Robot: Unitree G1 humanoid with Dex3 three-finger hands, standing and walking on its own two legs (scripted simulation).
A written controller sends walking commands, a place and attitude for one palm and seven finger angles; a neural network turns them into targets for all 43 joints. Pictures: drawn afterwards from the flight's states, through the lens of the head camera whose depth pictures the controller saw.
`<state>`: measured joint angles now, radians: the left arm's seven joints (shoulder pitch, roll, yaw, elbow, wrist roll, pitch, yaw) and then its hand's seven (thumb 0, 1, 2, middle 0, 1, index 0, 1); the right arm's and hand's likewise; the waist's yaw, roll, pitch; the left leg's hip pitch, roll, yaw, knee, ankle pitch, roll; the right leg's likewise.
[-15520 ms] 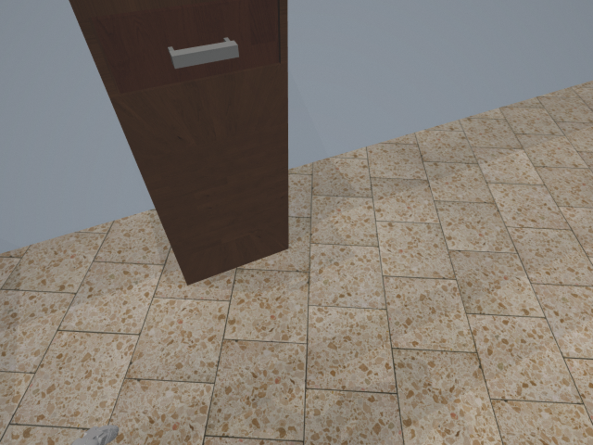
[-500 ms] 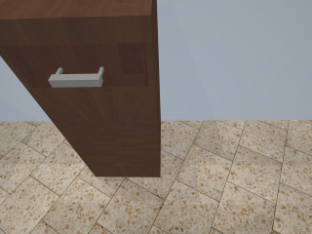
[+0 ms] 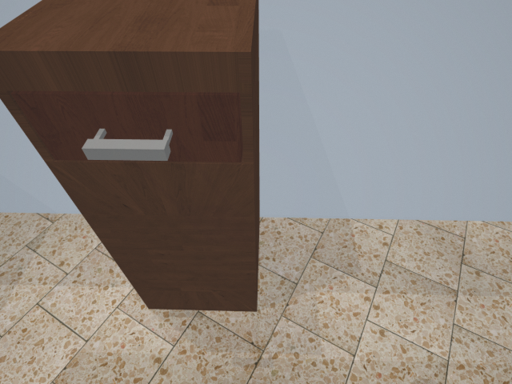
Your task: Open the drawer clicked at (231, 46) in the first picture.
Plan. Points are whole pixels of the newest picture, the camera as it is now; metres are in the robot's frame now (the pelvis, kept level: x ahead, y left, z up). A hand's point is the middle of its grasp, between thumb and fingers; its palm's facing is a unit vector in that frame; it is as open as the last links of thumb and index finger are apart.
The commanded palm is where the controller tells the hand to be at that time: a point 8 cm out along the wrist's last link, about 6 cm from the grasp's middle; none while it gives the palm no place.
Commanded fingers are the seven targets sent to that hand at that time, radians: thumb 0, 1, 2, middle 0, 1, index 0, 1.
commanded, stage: look again from close up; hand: left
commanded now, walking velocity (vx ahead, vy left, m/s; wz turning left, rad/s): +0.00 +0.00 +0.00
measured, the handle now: (131, 141) +0.49 +0.26 +0.12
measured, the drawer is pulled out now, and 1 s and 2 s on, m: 0.00 0.00 0.00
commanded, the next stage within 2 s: raise the hand with hooked fingers in 0.12 s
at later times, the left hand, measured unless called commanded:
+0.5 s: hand (126, 331) +0.19 +0.21 +0.01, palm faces +0.06 -0.41 -0.91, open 7.9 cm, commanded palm +0.12 +0.23 +0.00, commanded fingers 0.00 0.55 0.75 -0.23 -0.53 -0.23 -0.53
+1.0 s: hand (98, 302) +0.21 +0.23 +0.07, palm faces +0.12 -0.08 -0.99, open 10.7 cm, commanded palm +0.16 +0.23 +0.11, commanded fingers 0.00 -0.03 0.50 -0.27 -0.90 -0.27 -0.90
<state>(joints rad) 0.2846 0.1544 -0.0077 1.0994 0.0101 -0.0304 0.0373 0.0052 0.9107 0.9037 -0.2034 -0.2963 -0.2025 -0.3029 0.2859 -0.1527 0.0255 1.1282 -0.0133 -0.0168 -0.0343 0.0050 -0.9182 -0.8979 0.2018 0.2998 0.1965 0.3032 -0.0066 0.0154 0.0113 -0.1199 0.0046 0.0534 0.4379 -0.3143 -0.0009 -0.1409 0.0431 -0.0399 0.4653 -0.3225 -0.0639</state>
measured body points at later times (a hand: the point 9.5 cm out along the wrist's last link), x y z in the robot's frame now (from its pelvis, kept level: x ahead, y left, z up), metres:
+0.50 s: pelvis -0.05 +0.01 -0.01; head -0.04 -0.04 +0.43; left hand +0.18 +0.22 +0.06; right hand +0.14 -0.24 -0.11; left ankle -0.05 +0.12 -0.74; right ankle -0.05 -0.07 -0.74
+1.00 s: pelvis -0.07 +0.01 -0.01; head -0.08 -0.03 +0.44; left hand +0.20 +0.23 +0.12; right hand +0.14 -0.17 -0.11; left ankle -0.05 +0.12 -0.74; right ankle -0.05 -0.07 -0.74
